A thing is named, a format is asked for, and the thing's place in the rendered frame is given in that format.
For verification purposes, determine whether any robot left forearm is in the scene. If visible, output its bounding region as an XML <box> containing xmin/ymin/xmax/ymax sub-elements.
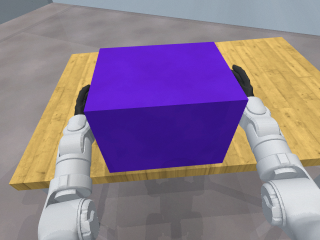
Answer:
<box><xmin>37</xmin><ymin>114</ymin><xmax>95</xmax><ymax>240</ymax></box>

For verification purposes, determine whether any left robot hand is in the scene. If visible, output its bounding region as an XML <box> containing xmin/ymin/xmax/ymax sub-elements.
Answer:
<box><xmin>74</xmin><ymin>84</ymin><xmax>90</xmax><ymax>116</ymax></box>

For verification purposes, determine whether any carton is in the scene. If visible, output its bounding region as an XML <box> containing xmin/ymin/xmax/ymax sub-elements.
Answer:
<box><xmin>83</xmin><ymin>42</ymin><xmax>249</xmax><ymax>173</ymax></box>

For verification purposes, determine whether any robot right upper arm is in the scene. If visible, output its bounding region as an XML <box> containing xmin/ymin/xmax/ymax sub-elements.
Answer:
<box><xmin>261</xmin><ymin>177</ymin><xmax>320</xmax><ymax>240</ymax></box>

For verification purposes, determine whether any right robot hand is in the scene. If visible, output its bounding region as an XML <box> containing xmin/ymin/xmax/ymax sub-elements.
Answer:
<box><xmin>231</xmin><ymin>64</ymin><xmax>254</xmax><ymax>97</ymax></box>

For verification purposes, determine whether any robot right forearm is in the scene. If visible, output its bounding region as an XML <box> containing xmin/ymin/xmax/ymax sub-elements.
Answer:
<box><xmin>239</xmin><ymin>96</ymin><xmax>320</xmax><ymax>192</ymax></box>

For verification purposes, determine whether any robot left upper arm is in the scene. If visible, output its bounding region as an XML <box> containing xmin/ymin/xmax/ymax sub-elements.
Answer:
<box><xmin>39</xmin><ymin>198</ymin><xmax>100</xmax><ymax>240</ymax></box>

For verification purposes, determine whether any table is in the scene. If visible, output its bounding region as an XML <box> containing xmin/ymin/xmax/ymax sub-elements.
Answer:
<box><xmin>9</xmin><ymin>37</ymin><xmax>320</xmax><ymax>231</ymax></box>

